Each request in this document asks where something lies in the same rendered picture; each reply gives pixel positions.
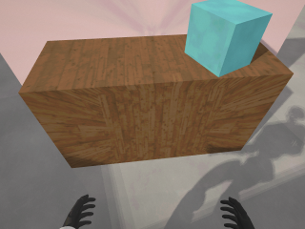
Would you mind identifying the pedestal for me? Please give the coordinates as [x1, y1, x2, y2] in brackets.
[18, 34, 294, 168]

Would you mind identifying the robot right hand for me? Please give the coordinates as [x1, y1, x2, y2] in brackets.
[220, 197, 254, 229]

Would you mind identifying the carton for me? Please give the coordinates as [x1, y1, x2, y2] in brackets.
[184, 0, 273, 77]

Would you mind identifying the robot left hand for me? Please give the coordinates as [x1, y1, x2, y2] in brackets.
[62, 195, 96, 229]

